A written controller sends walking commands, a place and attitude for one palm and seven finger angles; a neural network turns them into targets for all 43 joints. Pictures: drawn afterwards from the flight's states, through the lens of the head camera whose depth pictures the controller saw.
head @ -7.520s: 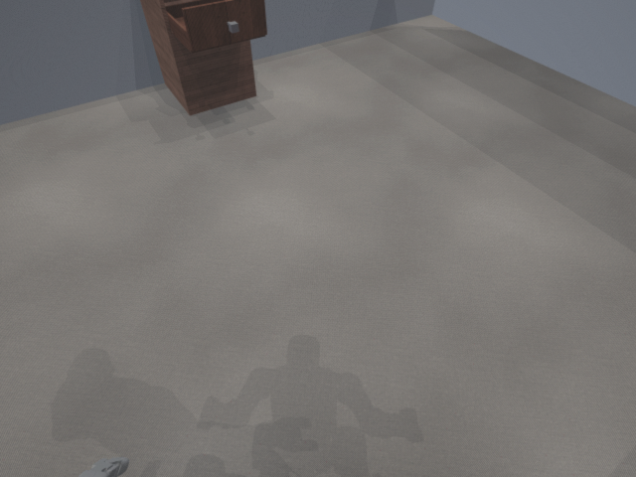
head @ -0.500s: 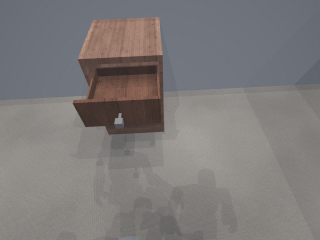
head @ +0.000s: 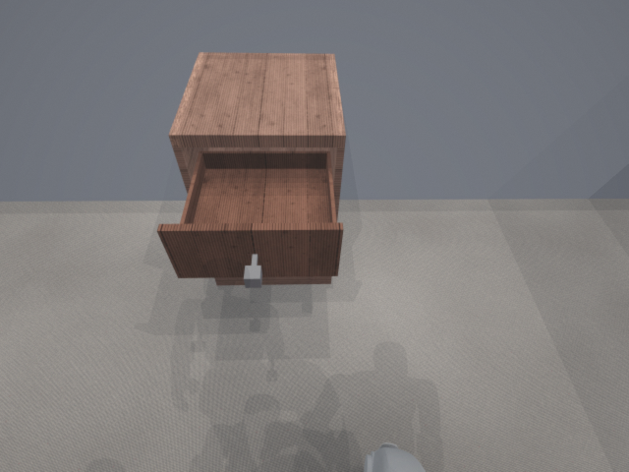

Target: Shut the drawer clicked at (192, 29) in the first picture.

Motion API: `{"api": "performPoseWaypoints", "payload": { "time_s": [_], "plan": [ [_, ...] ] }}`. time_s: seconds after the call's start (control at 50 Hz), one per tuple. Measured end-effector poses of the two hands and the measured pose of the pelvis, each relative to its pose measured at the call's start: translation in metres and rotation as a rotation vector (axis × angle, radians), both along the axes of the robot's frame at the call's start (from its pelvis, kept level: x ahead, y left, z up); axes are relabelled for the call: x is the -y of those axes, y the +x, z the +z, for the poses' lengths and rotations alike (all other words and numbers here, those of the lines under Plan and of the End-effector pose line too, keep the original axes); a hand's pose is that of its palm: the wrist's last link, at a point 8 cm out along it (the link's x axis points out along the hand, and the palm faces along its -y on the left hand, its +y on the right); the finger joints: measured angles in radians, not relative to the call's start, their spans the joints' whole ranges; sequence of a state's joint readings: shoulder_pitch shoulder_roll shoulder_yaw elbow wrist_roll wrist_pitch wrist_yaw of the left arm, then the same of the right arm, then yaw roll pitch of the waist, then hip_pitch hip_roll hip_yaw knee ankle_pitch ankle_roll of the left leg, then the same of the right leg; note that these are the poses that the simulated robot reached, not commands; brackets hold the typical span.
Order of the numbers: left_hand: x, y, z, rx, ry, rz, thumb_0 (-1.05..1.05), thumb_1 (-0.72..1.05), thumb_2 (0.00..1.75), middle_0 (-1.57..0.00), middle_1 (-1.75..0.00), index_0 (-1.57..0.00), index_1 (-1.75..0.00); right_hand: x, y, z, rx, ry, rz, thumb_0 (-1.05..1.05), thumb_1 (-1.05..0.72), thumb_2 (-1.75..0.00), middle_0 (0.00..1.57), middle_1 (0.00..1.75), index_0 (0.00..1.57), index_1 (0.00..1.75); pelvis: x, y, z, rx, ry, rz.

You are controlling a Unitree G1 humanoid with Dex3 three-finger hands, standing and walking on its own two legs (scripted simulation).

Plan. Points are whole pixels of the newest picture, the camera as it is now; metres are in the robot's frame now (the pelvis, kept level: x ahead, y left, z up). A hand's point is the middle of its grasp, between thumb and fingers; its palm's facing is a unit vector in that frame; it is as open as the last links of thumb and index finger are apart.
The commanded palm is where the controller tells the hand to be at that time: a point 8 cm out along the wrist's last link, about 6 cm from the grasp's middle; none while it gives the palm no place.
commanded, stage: take the last steps up to it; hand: left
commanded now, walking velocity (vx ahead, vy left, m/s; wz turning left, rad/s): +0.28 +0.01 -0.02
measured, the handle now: (253, 269) +0.54 +0.16 -0.22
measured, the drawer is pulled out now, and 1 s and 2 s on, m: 0.28 0.28 0.28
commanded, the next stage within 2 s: come to a stop and stand still in 0.34 s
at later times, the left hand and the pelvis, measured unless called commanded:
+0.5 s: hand (210, 448) +0.18 +0.16 -0.17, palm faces +0.06 -0.98 -0.21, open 7.2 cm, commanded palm none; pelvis +0.16 -0.02 +0.00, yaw +0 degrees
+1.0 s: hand (209, 438) +0.20 +0.17 -0.17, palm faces +0.00 -0.96 -0.29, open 7.3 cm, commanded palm none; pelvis +0.16 -0.04 -0.01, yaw -2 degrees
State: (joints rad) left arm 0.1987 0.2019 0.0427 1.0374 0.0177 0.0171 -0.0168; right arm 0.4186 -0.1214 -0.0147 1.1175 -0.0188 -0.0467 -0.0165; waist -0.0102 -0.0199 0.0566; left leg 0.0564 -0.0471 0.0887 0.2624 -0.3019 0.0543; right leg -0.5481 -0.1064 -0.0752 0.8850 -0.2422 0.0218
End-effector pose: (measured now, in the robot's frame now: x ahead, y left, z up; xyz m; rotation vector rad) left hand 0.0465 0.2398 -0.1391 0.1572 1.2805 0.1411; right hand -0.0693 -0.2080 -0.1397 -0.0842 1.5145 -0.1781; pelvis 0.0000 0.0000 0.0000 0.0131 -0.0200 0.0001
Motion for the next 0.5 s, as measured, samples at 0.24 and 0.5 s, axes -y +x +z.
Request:
{"api": "performPoseWaypoints", "payload": {
  "time_s": [0.24,0.5],
  "plan": [
    [0.057,0.152,-0.003,0.187,-0.008,-0.062,0.00,0.91,0.89,-0.20,-0.29,-0.20,-0.30,0.034,0.063,-0.023,-0.103,0.027,-0.054,0.01,-0.91,-0.90,0.20,0.30,0.20,0.30,0.036,0.091,-0.019,0.013,-0.008,0.000],
    [0.027,0.126,0.003,-0.020,0.018,0.050,-0.01,0.93,0.89,-0.20,-0.30,-0.20,-0.30,0.044,0.294,0.002,0.302,-0.026,0.100,0.00,-0.91,-0.90,0.20,0.30,0.20,0.29,0.023,0.158,0.001,-0.009,-0.026,-0.004]
  ]
}}
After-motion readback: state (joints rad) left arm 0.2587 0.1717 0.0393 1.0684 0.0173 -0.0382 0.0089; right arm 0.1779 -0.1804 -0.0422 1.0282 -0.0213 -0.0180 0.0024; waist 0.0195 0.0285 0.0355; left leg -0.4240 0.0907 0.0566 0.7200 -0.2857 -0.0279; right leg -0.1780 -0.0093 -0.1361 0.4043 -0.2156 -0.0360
